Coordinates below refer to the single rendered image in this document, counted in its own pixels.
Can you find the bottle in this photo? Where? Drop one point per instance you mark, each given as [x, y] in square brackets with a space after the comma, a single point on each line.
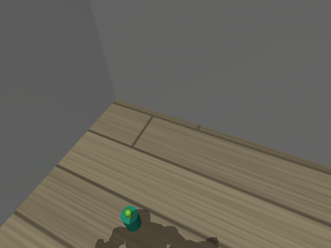
[131, 218]

